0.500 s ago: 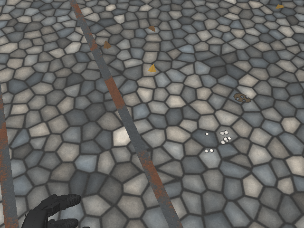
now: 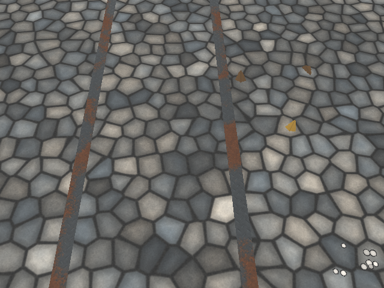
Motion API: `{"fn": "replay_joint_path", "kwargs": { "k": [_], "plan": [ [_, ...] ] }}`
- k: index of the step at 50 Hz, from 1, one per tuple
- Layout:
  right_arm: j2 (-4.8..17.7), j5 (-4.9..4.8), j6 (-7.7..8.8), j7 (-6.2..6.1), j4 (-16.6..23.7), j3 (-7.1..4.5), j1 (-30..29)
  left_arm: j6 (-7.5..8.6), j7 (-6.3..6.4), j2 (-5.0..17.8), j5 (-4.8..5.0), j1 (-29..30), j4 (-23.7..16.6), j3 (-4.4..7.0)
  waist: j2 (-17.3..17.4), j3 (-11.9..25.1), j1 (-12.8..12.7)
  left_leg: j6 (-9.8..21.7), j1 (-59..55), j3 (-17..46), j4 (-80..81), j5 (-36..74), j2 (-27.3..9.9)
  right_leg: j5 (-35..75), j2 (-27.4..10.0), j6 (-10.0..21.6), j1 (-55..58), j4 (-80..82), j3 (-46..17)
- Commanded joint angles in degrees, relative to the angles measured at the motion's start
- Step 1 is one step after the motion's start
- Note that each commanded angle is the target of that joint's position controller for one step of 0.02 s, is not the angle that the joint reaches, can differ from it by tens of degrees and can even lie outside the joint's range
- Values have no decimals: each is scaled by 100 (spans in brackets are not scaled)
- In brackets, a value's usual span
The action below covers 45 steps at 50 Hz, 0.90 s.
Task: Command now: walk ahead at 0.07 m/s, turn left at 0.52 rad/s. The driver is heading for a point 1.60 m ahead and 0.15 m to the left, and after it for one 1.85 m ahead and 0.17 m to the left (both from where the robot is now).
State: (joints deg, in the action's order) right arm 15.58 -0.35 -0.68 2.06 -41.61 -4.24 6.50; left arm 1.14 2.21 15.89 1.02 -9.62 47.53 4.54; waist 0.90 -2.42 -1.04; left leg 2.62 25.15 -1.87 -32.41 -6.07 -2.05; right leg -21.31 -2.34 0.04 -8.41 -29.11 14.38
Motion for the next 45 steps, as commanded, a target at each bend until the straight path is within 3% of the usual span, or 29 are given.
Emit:
{"fn": "replay_joint_path", "kwargs": {
  "k": [1,2,3,4,5,6,9,12,17,20,21,22,23,24,25,26,27,30,33,35,36,38,39,40,41,42,45],
  "plan": [
    [1757,85,28,-224,243,-530,1133,69,-32,497,-288,-211,-466,87,1633,1321,269,1323,-2972,2246,440,4975,-1382,-19,-13,-307,-1944,-3268,-209],
    [1593,155,50,-207,370,-436,1137,101,-102,488,-257,-124,-567,29,1475,2250,390,2312,-3471,3549,765,4255,-2097,-2048,530,-409,-2712,-4485,-1413],
    [1318,106,85,-161,463,-361,916,88,-149,713,-74,174,-559,92,740,2033,501,2085,-3148,3075,931,3548,-1840,-1769,275,-330,-2925,-4707,-1889],
    [1117,19,115,-179,497,-316,564,51,-121,672,-22,334,-582,90,413,1572,356,1696,-2699,2566,971,2738,-1504,-1308,122,-266,-3059,-4456,-1908],
    [975,-54,92,-211,530,-276,310,2,-45,661,-93,394,-533,106,90,1203,245,1401,-2207,2311,1105,2046,-1260,-948,18,-283,-3039,-4017,-1881],
    [916,-68,54,-266,568,-252,117,-49,18,737,-147,413,-550,140,198,1051,123,1259,-1753,2157,1222,1597,-1082,-672,-24,-303,-2775,-3631,-1876],
    [1030,46,-18,-354,655,-295,93,-88,32,546,-121,239,-523,99,530,1062,14,1199,-1310,2047,1341,1380,-819,-308,209,-390,-2244,-2822,-1776],
    [1126,1,-46,-420,698,-344,114,-83,25,455,-118,312,-525,49,570,1143,88,1116,-1161,2142,1339,743,-714,21,292,-450,-1906,-2063,-1843],
    [1096,7,-130,-407,775,-336,75,-28,-70,560,-71,371,-579,73,853,979,178,959,-1002,2714,1362,-326,-617,117,420,-364,-1466,-1114,-1904],
    [1047,-74,-205,-433,838,-310,-35,58,-156,585,-63,-63,-462,120,862,923,-76,669,-807,2806,1027,-362,-366,804,440,-140,-623,359,-1748],
    [893,-81,-218,-451,851,-265,96,57,-149,842,-127,-281,-416,201,545,964,-86,390,-351,2563,590,-866,-87,1015,-126,71,-14,775,-2120],
    [563,-51,-207,-443,897,-187,288,8,-111,1330,-258,-227,-474,289,-864,872,150,24,591,1503,-732,-2096,682,1392,-1424,649,384,1149,-3436],
    [895,-16,-109,-424,1046,-290,190,12,-135,1369,-457,-106,-548,290,-1819,656,124,-231,1076,1053,-2015,-3010,974,1944,-2165,1524,-234,1450,-4614],
    [1217,17,-75,-402,894,-396,336,45,-100,1042,-418,271,-740,197,-1269,594,213,-339,959,1331,-2910,-2684,752,2052,-2006,1591,-355,1381,-4278],
    [1221,-13,-104,-396,704,-430,520,51,-78,805,-311,556,-787,140,-938,513,339,-418,922,1281,-3262,-2331,758,2101,-1594,1299,-394,1218,-3612],
    [1055,6,-159,-431,561,-401,655,45,-67,704,-205,657,-817,105,-783,485,367,-517,957,1223,-3501,-2079,748,2037,-1279,1078,-273,1108,-3210],
    [897,21,-196,-438,535,-353,672,38,-58,640,-133,606,-793,67,-772,421,298,-610,1024,1226,-3709,-1924,761,2334,-1222,1091,-211,1056,-3040],
    [566,-50,-191,-427,658,-207,373,-17,-37,590,-153,281,-685,26,-919,480,119,-770,799,919,-2916,-1719,649,2666,-971,1142,101,999,-2533],
    [312,5,-175,-384,765,-49,107,-62,-40,719,-143,195,-624,46,-1227,619,-43,-805,-101,508,-1308,-1898,293,2700,-941,1130,133,892,-2348],
    [447,-36,-167,-360,735,-68,124,-99,-73,900,-103,2,-546,85,-1334,602,-139,-767,-574,247,-500,-1778,321,2842,-1025,1193,88,804,-2462],
    [481,-43,-162,-351,643,-84,283,-111,-84,913,-59,18,-521,75,-1266,581,-54,-693,-878,170,148,-1301,345,2905,-1010,1158,34,695,-2459],
    [587,11,-151,-344,497,-94,527,-66,-110,776,13,-223,-377,10,-990,524,60,-390,-1794,333,1476,-15,260,2730,-882,790,-350,551,-2396],
    [864,53,-155,-388,534,-127,621,14,-152,630,-111,-315,-381,-55,-440,782,-27,-189,-2476,955,1260,1128,-302,2173,-672,408,-757,260,-2173],
    [1158,106,-183,-414,523,-174,448,120,-223,359,-252,-507,-409,-132,695,878,-362,237,-2467,1376,843,1771,-797,1066,-140,27,-1022,130,-1603],
    [659,127,-149,-339,534,-59,261,130,-211,384,-288,-180,-398,-159,759,894,-158,461,-1792,1391,936,909,-798,772,-132,-205,-515,273,-1536],
    [448,163,-102,-285,519,-2,183,113,-207,525,-269,78,-382,-128,552,694,-70,316,-1619,1250,994,198,-532,1032,-91,-293,-409,276,-1497],
    [549,154,16,-265,394,1,262,4,-146,563,-211,74,-265,-110,534,302,-37,67,-1249,1110,1052,-117,-310,1298,-88,-265,-364,260,-1482]
  ]
}}
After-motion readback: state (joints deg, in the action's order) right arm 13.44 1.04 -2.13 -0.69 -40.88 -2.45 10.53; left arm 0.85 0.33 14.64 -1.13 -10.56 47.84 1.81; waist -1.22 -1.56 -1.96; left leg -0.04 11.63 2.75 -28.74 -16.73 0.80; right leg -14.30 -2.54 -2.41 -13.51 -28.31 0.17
